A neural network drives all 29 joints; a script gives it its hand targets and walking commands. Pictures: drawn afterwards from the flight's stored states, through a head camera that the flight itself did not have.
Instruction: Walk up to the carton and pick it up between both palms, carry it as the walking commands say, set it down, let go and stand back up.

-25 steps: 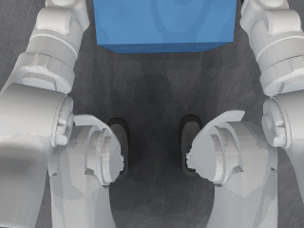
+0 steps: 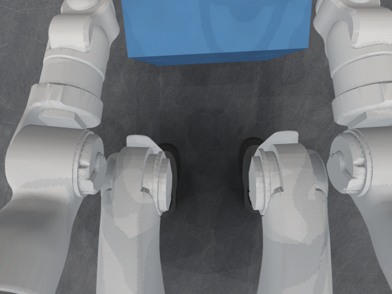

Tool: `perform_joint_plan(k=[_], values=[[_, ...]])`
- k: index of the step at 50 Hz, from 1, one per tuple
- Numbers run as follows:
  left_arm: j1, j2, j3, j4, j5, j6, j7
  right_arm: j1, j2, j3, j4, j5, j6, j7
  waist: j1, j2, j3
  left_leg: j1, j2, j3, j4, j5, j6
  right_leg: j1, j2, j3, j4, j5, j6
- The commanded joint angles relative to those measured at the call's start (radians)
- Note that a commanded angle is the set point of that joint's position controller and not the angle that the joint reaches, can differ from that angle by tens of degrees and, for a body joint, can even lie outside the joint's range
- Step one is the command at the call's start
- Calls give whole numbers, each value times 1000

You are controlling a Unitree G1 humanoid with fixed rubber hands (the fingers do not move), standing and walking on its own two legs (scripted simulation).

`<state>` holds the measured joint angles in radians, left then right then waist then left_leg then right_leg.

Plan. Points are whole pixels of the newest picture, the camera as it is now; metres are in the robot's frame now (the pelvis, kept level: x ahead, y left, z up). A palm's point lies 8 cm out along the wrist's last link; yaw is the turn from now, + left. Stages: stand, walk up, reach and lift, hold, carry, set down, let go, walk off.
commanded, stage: reach and lift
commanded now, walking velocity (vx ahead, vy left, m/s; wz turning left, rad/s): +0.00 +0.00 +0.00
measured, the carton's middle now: out of the picture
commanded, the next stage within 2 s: none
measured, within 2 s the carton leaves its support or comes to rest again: neither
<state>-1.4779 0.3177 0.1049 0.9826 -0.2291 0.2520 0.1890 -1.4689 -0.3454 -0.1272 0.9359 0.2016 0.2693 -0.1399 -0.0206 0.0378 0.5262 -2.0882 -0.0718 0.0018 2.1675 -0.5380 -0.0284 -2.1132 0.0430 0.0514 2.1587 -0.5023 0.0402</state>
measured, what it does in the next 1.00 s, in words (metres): rises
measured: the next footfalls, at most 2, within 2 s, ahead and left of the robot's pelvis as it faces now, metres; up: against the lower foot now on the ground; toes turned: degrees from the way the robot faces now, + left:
none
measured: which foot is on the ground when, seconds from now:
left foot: down 0.00-1.00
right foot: down 0.00-1.00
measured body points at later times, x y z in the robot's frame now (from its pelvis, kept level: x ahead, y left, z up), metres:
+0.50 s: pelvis +0.01 +0.00 +0.04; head +0.37 -0.03 +0.30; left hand +0.56 +0.15 -0.10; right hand +0.55 -0.18 -0.11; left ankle +0.14 +0.12 -0.35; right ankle +0.14 -0.13 -0.35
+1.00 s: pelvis -0.02 -0.01 +0.08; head +0.32 -0.04 +0.35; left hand +0.53 +0.14 -0.04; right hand +0.53 -0.19 -0.04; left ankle +0.14 +0.12 -0.35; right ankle +0.14 -0.13 -0.35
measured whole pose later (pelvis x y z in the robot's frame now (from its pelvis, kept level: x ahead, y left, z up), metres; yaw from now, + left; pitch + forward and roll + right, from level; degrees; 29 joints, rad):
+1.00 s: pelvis -0.02 -0.01 +0.08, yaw -1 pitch +23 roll +2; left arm -1.29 0.22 0.31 0.61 -0.03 0.49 0.13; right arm -1.35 -0.20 -0.30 0.59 -0.01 0.51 -0.11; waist -0.02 0.01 0.53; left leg -1.84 -0.06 -0.01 1.90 -0.47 -0.05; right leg -1.88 0.06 0.05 1.90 -0.43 0.02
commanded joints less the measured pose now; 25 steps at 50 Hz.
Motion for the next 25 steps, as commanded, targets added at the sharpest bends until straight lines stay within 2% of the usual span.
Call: perform_joint_plan(k=[1,2,3,4,5,6,7,8,9,10,11,12,13,14,15,16,17,18,19,20,21,22,23,24,25], values=[[-843,-1003,-191,-254,-4,-12,-273,-892,939,271,-309,56,-33,279,25,-56,-1865,676,-51,59,-243,175,36,643,36,-144,-205,126,-47],[-834,-1006,-168,-239,12,-11,-294,-867,939,243,-260,21,-27,286,16,-61,-1764,568,-47,76,-214,129,39,620,39,-127,-203,95,-52],[-893,-1039,-261,-400,-35,-6,-301,-877,997,291,-372,40,-16,295,-5,-62,-2002,704,-57,71,-233,204,37,754,50,-143,-204,189,-44],[-890,-1029,-241,-356,-19,-4,-310,-862,985,296,-308,37,-6,296,11,-66,-1956,649,-51,88,-223,191,32,720,45,-125,-216,167,-43],[-889,-1043,-269,-392,-32,8,-315,-829,993,304,-324,34,-4,295,-11,-42,-2052,674,-56,89,-208,223,27,783,51,-127,-207,214,-48],[-899,-1036,-267,-418,-25,12,-319,-835,995,306,-323,47,5,301,10,-22,-2113,694,-50,95,-206,239,30,803,53,-122,-202,236,-45],[-903,-1094,-311,-490,-62,19,-321,-825,1055,337,-380,55,13,290,-6,-25,-2290,779,-55,104,-196,312,24,886,61,-127,-199,314,-49],[-905,-1103,-350,-525,-64,31,-320,-819,1069,335,-429,67,21,292,-16,-8,-2368,808,-66,106,-208,349,21,919,74,-129,-200,370,-44],[-953,-1094,-373,-630,-82,32,-308,-813,1054,349,-483,66,32,284,-33,2,-2488,883,-74,100,-210,436,10,965,83,-130,-180,453,-46],[-923,-1083,-366,-713,-83,36,-304,-797,1106,387,-531,91,46,275,5,-22,-2624,928,-85,109,-213,493,18,1070,89,-130,-188,501,-35],[-968,-1047,-393,-817,-81,41,-299,-729,1129,418,-551,99,69,265,5,-28,-2692,928,-91,112,-197,523,17,1131,97,-103,-176,571,-44],[-917,-1025,-385,-812,-73,44,-293,-666,1148,425,-549,100,78,262,28,-20,-2676,929,-93,116,-202,542,13,1138,102,-100,-169,593,-40],[-911,-982,-406,-863,-62,49,-285,-660,1142,425,-576,100,86,263,24,-21,-2653,959,-89,100,-219,556,13,1089,102,-118,-162,579,-35],[-873,-1017,-394,-874,-82,62,-281,-722,1126,464,-677,128,84,258,50,-38,-2734,977,-98,112,-223,582,17,1186,99,-95,-189,617,-36],[-849,-960,-371,-845,-58,60,-284,-710,1130,447,-637,112,94,250,65,-62,-2617,853,-98,118,-210,513,26,1168,99,-76,-189,591,-34],[-868,-992,-365,-779,-69,60,-293,-701,1103,403,-582,74,94,247,22,-66,-2495,771,-94,121,-225,445,23,1143,94,-74,-216,533,-38],[-801,-1024,-385,-784,-66,62,-300,-715,1135,429,-670,110,72,242,62,-28,-2531,814,-97,110,-237,490,25,1161,95,-72,-202,588,-45],[-784,-994,-329,-650,-28,62,-310,-633,1119,369,-503,41,83,241,27,-80,-2327,678,-94,116,-235,383,26,1071,87,-72,-228,499,-39],[-717,-1072,-387,-756,-52,60,-310,-709,1166,476,-714,95,67,243,63,-90,-2543,827,-98,102,-254,517,33,1177,90,-81,-216,625,-37],[-760,-1060,-394,-780,-61,49,-301,-695,1157,474,-689,85,68,247,23,-100,-2567,853,-106,95,-257,534,30,1181,95,-93,-219,636,-28],[-777,-1063,-412,-721,-51,55,-299,-627,1117,422,-606,39,70,245,-14,-58,-2443,830,-104,87,-266,477,22,1088,95,-85,-237,558,-36],[-849,-1013,-401,-811,-47,45,-286,-660,1099,424,-595,45,74,244,19,-18,-2470,871,-100,82,-279,488,18,1084,90,-85,-236,538,-44],[-840,-1010,-409,-795,-69,47,-289,-659,1087,443,-623,29,79,238,-5,-85,-2481,887,-101,72,-274,471,21,1088,96,-94,-252,517,-36],[-756,-1073,-450,-756,-82,63,-294,-642,1100,479,-684,30,80,233,-14,-75,-2517,920,-100,76,-283,516,8,1139,94,-101,-254,560,-39],[-775,-1034,-390,-700,-54,63,-292,-662,1092,414,-606,14,85,234,-25,-76,-2412,871,-97,65,-297,429,24,1058,93,-104,-277,467,-38]])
